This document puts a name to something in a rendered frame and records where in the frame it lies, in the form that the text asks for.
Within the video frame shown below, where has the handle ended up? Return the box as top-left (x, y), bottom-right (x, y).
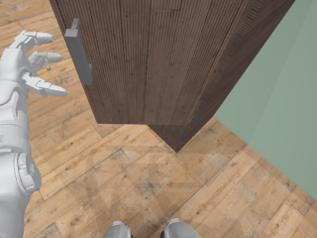
top-left (64, 18), bottom-right (93, 85)

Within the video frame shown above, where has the robot right shin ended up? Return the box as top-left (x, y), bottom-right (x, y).
top-left (167, 218), bottom-right (179, 226)

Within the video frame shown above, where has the robot left upper arm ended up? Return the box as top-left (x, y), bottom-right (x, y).
top-left (0, 152), bottom-right (42, 238)

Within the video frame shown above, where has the robot left hand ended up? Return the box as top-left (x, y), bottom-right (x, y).
top-left (0, 30), bottom-right (67, 97)

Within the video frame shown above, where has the left robot thigh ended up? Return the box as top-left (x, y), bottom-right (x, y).
top-left (102, 224), bottom-right (132, 238)

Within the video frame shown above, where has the cupboard door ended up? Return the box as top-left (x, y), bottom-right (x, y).
top-left (49, 0), bottom-right (250, 126)

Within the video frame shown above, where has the left robot forearm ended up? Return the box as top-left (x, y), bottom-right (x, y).
top-left (0, 80), bottom-right (32, 157)

